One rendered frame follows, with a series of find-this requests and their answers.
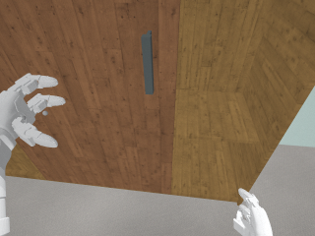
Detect robot left hand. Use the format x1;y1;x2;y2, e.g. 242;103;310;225
0;73;66;148

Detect handle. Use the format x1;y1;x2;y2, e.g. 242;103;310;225
141;30;155;95

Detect wardrobe door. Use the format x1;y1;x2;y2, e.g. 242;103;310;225
6;143;40;172
0;0;181;194

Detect robot left forearm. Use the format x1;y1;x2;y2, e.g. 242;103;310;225
0;127;17;236

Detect robot right hand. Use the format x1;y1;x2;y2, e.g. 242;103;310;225
233;188;273;236

